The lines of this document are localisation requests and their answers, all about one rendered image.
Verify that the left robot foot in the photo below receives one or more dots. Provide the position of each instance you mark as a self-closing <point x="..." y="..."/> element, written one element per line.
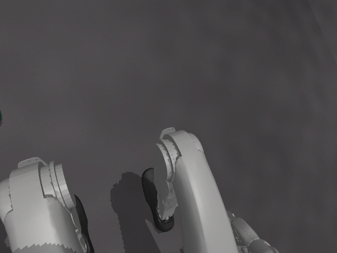
<point x="83" y="222"/>

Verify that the right robot foot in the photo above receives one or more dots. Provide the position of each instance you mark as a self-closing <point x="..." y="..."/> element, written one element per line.
<point x="151" y="198"/>

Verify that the right robot hand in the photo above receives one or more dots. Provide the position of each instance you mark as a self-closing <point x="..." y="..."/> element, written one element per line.
<point x="243" y="233"/>

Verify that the right robot arm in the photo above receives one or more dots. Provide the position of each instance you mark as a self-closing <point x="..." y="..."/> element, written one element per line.
<point x="261" y="246"/>

